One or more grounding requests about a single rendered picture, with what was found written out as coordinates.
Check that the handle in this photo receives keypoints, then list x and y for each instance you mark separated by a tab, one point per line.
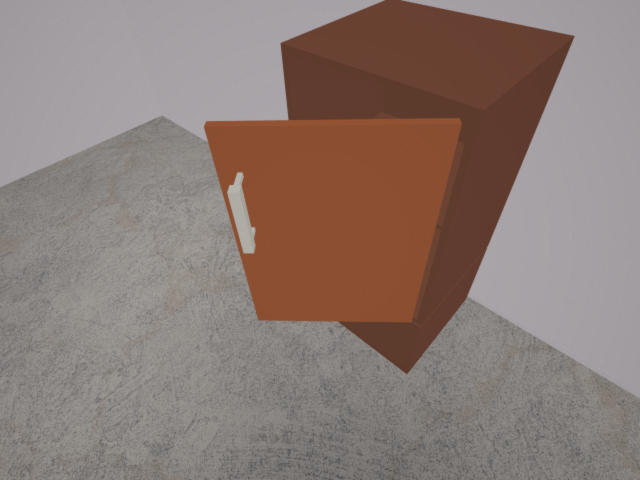
238	205

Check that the cupboard door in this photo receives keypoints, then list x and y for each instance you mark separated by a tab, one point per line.
344	211

